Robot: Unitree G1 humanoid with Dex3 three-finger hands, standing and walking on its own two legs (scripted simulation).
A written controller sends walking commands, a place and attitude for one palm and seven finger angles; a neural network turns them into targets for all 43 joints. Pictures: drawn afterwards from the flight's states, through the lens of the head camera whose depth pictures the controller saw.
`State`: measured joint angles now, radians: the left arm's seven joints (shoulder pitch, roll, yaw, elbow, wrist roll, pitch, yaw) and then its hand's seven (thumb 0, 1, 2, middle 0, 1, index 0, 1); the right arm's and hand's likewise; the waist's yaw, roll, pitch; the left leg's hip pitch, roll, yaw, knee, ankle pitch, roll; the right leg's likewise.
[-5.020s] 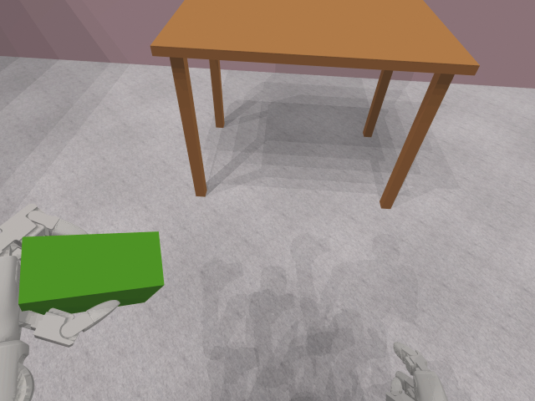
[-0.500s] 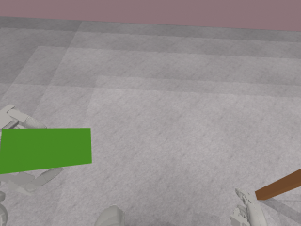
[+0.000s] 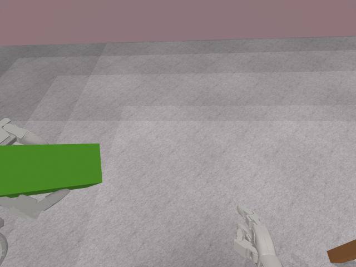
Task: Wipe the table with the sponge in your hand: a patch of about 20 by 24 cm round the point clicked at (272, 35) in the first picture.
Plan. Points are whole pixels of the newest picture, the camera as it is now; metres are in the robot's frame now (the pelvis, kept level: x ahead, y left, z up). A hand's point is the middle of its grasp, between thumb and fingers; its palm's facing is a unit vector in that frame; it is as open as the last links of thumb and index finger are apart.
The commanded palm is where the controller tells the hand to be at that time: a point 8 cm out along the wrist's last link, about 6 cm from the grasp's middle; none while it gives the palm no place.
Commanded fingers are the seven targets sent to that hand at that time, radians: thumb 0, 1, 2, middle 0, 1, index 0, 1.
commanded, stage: turn to face it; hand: left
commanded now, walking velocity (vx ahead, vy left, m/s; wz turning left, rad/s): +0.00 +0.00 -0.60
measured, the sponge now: (66, 169) +0.22 +0.21 +0.17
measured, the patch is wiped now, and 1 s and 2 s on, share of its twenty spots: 0.00 0.00 0.00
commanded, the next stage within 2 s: none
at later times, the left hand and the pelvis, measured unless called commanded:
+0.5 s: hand (100, 163) +0.23 +0.15 +0.20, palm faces +0.18 -0.86 -0.47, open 10.2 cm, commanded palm +0.19 +0.19 +0.20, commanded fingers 0.00 0.10 1.30 -1.20 -1.60 -1.20 -1.60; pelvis -0.04 -0.03 +0.02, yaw -16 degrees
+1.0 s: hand (205, 210) +0.18 -0.02 +0.17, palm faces -0.19 -0.85 -0.49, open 10.2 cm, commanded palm +0.14 +0.09 +0.20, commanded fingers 0.00 0.10 1.30 -1.20 -1.60 -1.20 -1.60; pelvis -0.15 -0.06 +0.00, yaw -34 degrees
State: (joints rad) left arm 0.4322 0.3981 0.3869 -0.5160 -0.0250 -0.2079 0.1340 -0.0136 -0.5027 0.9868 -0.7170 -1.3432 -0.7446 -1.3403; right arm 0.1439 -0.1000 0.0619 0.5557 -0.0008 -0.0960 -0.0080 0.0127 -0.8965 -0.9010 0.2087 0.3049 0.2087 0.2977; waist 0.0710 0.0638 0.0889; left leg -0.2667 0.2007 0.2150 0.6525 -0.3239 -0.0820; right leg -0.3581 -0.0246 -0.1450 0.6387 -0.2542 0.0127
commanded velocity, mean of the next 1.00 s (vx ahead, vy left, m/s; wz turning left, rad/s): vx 0.00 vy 0.00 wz -0.60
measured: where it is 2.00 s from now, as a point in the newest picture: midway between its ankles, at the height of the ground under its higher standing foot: outside the picture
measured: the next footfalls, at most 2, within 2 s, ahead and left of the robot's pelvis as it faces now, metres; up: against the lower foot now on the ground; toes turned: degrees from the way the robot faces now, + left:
left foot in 0.60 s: +0.00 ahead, +0.12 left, +0.00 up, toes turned -15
right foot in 0.88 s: -0.13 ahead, -0.19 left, +0.00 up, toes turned -35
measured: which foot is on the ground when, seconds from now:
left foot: down 0.00-0.00, up 0.02-0.58, down 0.60-0.90, up 0.92-1.00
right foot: down 0.00-0.60, up 0.62-0.86, down 0.88-1.00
